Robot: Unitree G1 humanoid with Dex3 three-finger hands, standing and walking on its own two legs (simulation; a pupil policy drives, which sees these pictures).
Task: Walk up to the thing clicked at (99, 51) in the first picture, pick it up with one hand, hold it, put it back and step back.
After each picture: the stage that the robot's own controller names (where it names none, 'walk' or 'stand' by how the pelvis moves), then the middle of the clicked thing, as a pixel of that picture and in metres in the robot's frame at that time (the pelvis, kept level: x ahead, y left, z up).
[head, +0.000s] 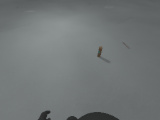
stand; (99, 52) +1.40 -0.21 -0.66
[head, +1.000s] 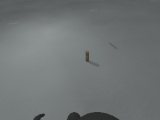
walk; (87, 56) +1.27 +0.13 -0.63
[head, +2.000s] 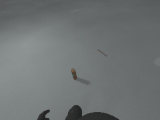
walk; (74, 74) +0.77 +0.32 -0.65
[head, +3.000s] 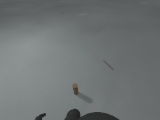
walk; (75, 89) +0.53 +0.23 -0.65
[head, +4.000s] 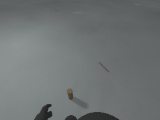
stand; (70, 94) +0.44 +0.22 -0.65
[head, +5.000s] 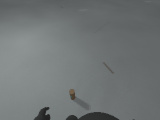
stand; (72, 94) +0.42 +0.20 -0.65
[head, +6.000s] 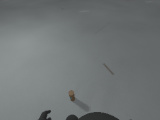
stand; (72, 96) +0.41 +0.22 -0.65
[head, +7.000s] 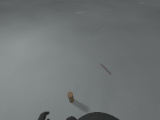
stand; (70, 97) +0.40 +0.22 -0.66
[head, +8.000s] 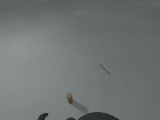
stand; (69, 98) +0.39 +0.22 -0.66
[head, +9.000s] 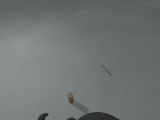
stand; (70, 98) +0.39 +0.21 -0.66
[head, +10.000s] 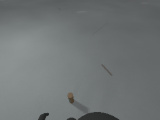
stand; (71, 98) +0.39 +0.21 -0.66
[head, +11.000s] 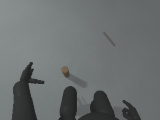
go down; (66, 72) +0.44 +0.22 -0.45
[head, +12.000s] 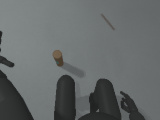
go down; (58, 59) +0.47 +0.26 -0.28
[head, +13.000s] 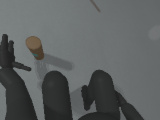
close in; (37, 50) +0.45 +0.30 -0.18
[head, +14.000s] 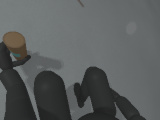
close; (18, 50) +0.43 +0.32 -0.16
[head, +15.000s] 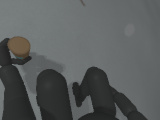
lift; (21, 51) +0.40 +0.31 -0.16
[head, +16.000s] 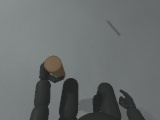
lift; (57, 70) +0.32 +0.22 +0.00
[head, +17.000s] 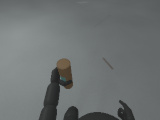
hold; (66, 76) +0.31 +0.16 +0.04
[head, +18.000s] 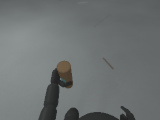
hold; (66, 76) +0.31 +0.16 +0.04
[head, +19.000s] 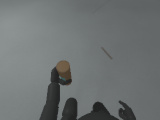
crouch; (65, 75) +0.33 +0.16 -0.01
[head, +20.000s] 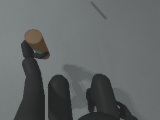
lower; (40, 48) +0.47 +0.27 -0.05
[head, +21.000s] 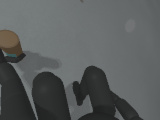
lower; (13, 49) +0.43 +0.32 -0.16
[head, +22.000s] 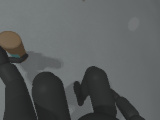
lower; (16, 50) +0.42 +0.32 -0.16
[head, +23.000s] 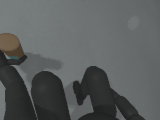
lower; (15, 52) +0.41 +0.32 -0.16
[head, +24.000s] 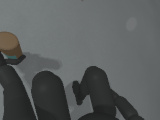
lower; (13, 51) +0.41 +0.33 -0.16
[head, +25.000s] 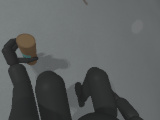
open; (29, 52) +0.42 +0.28 -0.16
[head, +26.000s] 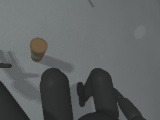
stand; (37, 52) +0.40 +0.27 -0.17
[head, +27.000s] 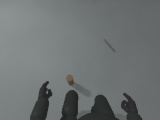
stand; (70, 80) +0.40 +0.18 -0.48
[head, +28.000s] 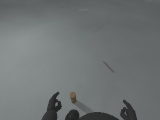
stand; (73, 98) +0.38 +0.17 -0.60
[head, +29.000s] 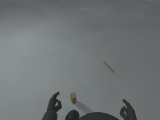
stand; (73, 98) +0.37 +0.17 -0.60
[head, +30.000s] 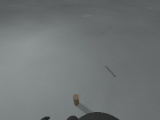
stand; (76, 100) +0.40 +0.15 -0.65
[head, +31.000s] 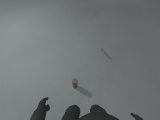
walk; (75, 83) +0.46 +0.13 -0.64
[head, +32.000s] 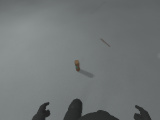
walk; (77, 66) +0.77 +0.22 -0.62
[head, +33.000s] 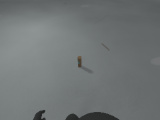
stand; (79, 62) +1.02 +0.18 -0.64
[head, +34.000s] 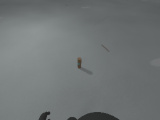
stand; (79, 63) +1.02 +0.19 -0.66
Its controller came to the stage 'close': yes
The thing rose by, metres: 0.69
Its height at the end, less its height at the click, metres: +0.00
